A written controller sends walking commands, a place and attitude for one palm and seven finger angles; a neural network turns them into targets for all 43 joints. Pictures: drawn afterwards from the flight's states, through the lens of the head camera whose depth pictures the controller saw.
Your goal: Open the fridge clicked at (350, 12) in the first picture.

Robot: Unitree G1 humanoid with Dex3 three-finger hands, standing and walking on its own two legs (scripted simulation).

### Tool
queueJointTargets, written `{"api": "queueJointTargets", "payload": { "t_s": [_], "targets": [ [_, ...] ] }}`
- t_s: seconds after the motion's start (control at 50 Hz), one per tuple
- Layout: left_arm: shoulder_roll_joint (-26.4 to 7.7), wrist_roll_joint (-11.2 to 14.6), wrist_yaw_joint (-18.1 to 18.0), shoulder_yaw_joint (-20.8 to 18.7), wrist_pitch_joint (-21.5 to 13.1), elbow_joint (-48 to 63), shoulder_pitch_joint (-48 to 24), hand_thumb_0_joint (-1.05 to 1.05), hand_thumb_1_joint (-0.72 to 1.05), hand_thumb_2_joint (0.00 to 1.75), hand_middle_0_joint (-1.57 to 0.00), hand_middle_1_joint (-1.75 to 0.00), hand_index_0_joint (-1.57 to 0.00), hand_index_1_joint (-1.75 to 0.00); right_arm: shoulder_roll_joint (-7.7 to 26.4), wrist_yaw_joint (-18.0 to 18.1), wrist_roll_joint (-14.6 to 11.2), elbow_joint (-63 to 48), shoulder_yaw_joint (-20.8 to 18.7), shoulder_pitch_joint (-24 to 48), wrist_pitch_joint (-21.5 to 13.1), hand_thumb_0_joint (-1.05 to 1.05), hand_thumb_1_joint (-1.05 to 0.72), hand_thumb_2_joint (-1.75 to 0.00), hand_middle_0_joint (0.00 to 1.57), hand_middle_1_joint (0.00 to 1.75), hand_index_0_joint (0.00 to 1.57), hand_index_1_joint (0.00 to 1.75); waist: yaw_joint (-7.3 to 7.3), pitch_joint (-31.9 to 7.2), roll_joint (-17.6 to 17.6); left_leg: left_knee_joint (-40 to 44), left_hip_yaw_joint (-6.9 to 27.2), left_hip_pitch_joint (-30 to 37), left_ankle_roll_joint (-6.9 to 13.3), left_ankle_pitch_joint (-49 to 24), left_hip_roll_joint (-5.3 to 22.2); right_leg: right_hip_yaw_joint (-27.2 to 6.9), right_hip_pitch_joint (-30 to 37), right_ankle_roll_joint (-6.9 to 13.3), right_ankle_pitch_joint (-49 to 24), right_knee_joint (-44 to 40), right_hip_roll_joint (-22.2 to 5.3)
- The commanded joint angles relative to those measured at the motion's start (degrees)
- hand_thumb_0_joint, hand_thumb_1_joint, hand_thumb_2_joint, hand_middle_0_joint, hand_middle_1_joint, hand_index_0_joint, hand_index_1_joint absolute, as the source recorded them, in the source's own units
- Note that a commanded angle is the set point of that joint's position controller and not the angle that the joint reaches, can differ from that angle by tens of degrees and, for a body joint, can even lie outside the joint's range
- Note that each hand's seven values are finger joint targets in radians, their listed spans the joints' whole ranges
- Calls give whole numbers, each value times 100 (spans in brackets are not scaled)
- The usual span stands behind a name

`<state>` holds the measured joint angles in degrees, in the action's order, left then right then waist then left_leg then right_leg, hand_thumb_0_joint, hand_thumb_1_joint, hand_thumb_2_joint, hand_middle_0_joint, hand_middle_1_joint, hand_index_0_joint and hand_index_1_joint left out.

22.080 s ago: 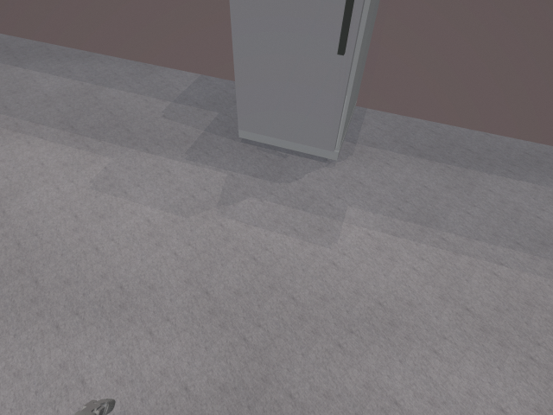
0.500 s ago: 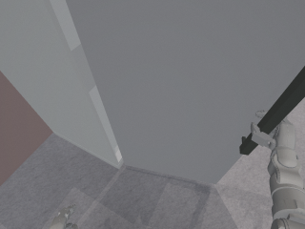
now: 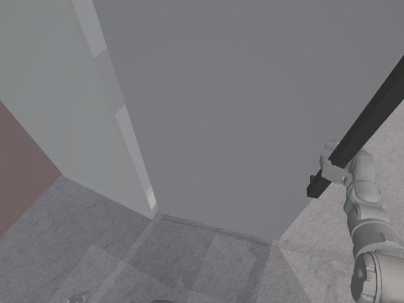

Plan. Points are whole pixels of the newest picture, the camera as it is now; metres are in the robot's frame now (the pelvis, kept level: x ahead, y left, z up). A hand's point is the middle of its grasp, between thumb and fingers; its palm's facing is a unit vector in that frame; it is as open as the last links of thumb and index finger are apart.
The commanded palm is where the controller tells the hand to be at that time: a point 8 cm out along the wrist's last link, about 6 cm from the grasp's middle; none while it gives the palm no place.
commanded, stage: stop walking and hold the door back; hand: right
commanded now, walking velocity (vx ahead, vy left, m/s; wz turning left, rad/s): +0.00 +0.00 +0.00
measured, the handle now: (358, 124) +0.46 -0.24 +0.12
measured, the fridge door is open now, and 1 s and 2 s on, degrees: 78 75 74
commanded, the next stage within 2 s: loosen the grip on the handle in 0.14 s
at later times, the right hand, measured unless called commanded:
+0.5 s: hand (332, 160) +0.43 -0.23 +0.03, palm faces +0.22 +0.96 -0.15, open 8.7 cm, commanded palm +0.39 -0.27 +0.04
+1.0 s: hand (337, 164) +0.44 -0.25 +0.01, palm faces +0.23 +0.96 -0.16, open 14.1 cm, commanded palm +0.40 -0.29 +0.04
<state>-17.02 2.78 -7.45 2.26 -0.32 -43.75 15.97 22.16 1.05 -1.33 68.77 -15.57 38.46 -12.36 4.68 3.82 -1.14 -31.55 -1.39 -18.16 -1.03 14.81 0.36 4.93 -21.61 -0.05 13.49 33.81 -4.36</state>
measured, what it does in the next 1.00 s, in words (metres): stands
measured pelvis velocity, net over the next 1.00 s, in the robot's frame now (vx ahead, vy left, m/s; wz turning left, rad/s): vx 0.03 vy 0.00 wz -0.03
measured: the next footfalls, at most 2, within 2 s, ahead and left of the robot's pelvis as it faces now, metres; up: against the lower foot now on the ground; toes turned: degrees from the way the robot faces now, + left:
none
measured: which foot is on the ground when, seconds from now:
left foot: down 0.00-1.00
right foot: down 0.00-1.00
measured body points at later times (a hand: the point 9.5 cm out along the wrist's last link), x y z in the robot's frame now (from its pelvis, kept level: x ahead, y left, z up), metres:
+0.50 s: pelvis +0.00 +0.00 -0.01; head +0.05 -0.01 +0.44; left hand +0.07 +0.29 -0.10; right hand +0.42 -0.28 +0.04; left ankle +0.02 +0.13 -0.73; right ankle +0.04 -0.12 -0.73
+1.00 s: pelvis +0.03 +0.00 -0.02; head +0.08 -0.01 +0.43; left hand +0.12 +0.26 -0.13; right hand +0.42 -0.30 +0.03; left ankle +0.02 +0.13 -0.73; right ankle +0.04 -0.12 -0.73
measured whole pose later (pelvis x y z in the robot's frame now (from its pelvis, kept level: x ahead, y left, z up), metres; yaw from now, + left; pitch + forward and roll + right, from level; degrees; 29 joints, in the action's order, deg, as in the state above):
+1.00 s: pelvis +0.03 +0.00 -0.02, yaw -2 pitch +10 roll +1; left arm -14.6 2.1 -2.0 0.3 -2.0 -37.3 19.0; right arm 21.6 -2.7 -0.1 54.7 -18.4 33.1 -3.1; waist 3.2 -4.9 0.1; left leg -40.9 -2.5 -29.1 -0.9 21.7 1.9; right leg 3.5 -32.7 0.2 19.1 41.9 -3.2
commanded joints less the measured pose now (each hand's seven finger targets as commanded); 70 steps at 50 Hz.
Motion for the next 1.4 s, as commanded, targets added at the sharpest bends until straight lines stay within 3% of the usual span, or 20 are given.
{"api": "queueJointTargets", "payload": {
  "t_s": [0.0,0.2,0.22,0.24,0.26,0.28,0.3,0.38,0.46,0.6,0.62,0.84,0.88,0.9,0.92,1.02,1.06,1.16,1.3,1.38],
  "targets": [
    [-1021,1,-114,-337,-231,493,113,0,90,90,-20,-30,-20,-30,2483,293,-41,-417,-410,1751,98,0,-90,-90,45,140,45,140,-323,-1490,107,708,473,355,0,91,540,-679,509,147,-349,-397,-356],
    [-1062,5,-107,-318,-247,424,214,0,90,90,-20,-30,-20,-30,2686,264,-19,-225,-495,1833,188,0,-90,-90,45,140,45,140,-307,-1529,131,763,550,493,58,-63,671,-662,366,88,-481,-222,-297],
    [-907,-209,126,-1027,-476,967,905,0,90,90,-20,-30,-20,-30,4059,12,618,-2651,-1461,4921,-310,0,-90,-90,45,140,45,140,-287,-2190,643,924,619,1032,46,-689,704,-90,621,149,127,74,-78],
    [-1176,-267,242,-700,-733,965,78,0,90,90,-20,-30,-20,-30,2652,-299,445,-927,-783,3894,269,0,-78,-84,45,140,45,140,154,-3579,818,97,-55,611,304,-1804,-94,-95,604,334,-1117,-778,468],
    [-1018,-193,268,-798,-789,805,575,0,90,90,-20,-30,-20,-30,2253,-357,436,-655,-1167,2749,432,0,-66,-78,45,140,45,140,110,-3292,805,-131,-294,-43,246,-1547,-122,-209,736,297,-1214,-325,486],
    [-908,-197,316,-625,-766,805,304,0,90,90,-20,-30,-20,-30,1828,-408,284,-985,-710,2893,337,0,-54,-73,45,140,45,140,71,-2599,-319,-3,-202,-550,171,-973,-83,-179,771,167,-785,-337,415],
    [-833,-234,362,-645,-747,774,365,0,90,90,-20,-30,-20,-30,1979,-337,290,-931,-967,2459,241,0,-42,-67,45,140,45,140,-122,-2184,-953,128,-204,-624,235,-563,-16,-219,841,76,-524,-290,380],
    [-861,-216,486,-652,-671,1037,343,0,90,90,-20,-30,-20,-30,1465,-153,287,-1570,-422,2091,166,0,7,-43,45,140,45,140,-46,-1926,-229,101,-154,-1007,230,303,-90,-251,342,160,453,-313,325],
    [-841,-130,489,-655,-612,1197,337,0,90,90,-20,-30,-20,-30,1278,-167,75,-1909,-324,1955,359,0,55,-20,42,137,42,137,-102,-2176,133,36,-99,-797,176,105,-94,-185,273,215,128,-138,350],
    [-796,-88,471,-659,-533,1203,517,0,90,90,-20,-30,-20,-30,1335,-116,92,-2514,-352,1816,648,0,55,-20,33,125,33,125,-161,-2590,29,-201,-100,-646,187,-785,-118,-266,456,221,-861,176,344],
    [-812,-108,443,-637,-497,1090,593,0,90,90,-20,-30,-20,-30,1705,-113,154,-2224,-600,2104,635,0,55,-20,32,123,32,123,-46,-2388,135,-224,-99,-772,146,-824,-110,-292,290,234,-824,237,349],
    [-692,-84,520,-648,-436,1192,672,0,90,90,-20,-30,-20,-30,939,-255,-54,-2856,-160,1605,597,0,55,-20,25,115,25,115,-117,-2884,-119,-457,-166,-867,160,-1361,-173,-431,761,185,-1757,516,306],
    [-724,-72,510,-627,-402,1190,632,0,90,90,-20,-30,-20,-30,1111,-237,-60,-2663,-288,1568,681,0,55,-20,25,115,25,115,-100,-2500,66,-395,-153,-875,143,-1184,-164,-386,397,199,-1289,449,333],
    [-785,-90,461,-596,-361,1135,694,0,90,90,-20,-30,-20,-30,1754,-221,3,-2328,-750,1619,666,0,55,-20,25,115,25,115,-119,-2247,342,-404,-129,-777,145,-1165,-145,-390,50,233,-1106,469,366],
    [-784,-86,447,-589,-317,1181,675,0,90,90,-20,-30,-20,-30,1915,-264,90,-2385,-783,1666,649,0,55,-20,25,115,25,115,-140,-2356,299,-421,-72,-718,121,-1186,-124,-347,-24,252,-1026,441,385],
    [-729,-101,413,-617,-290,1250,745,0,90,90,-20,-30,-20,-30,1973,-466,73,-2935,-790,1675,421,0,55,-20,25,115,25,115,-204,-3122,-330,-546,-51,-577,162,-1541,-152,-358,530,233,-1646,588,369],
    [-721,-73,419,-605,-299,1253,731,0,90,90,-20,-30,-20,-30,1683,-604,-49,-2838,-582,1361,439,0,55,-20,25,115,25,115,-166,-2886,-376,-525,-81,-684,157,-1548,-165,-350,499,213,-1720,595,346],
    [-825,-32,381,-602,-265,1277,770,0,90,90,-20,-30,-20,-30,2027,-924,-128,-2457,-727,1153,637,0,55,-20,25,115,25,115,-131,-2419,0,-430,-76,-715,126,-1393,-154,-312,34,268,-1198,519,383],
    [-834,-31,304,-596,-310,1295,865,0,90,90,-20,-30,-20,-30,2242,-1117,-177,-2663,-757,1598,383,0,55,-20,25,115,25,115,-32,-2618,-341,-453,-79,-914,163,-1081,-192,-366,224,292,-1124,616,411],
    [-916,-52,290,-586,-275,1225,929,0,90,90,-20,-30,-20,-30,2760,-1246,-83,-2211,-1065,1582,358,0,55,-20,25,115,25,115,-113,-2646,-305,-488,-52,-936,151,-968,-159,-419,48,267,-946,605,394]
  ]
}}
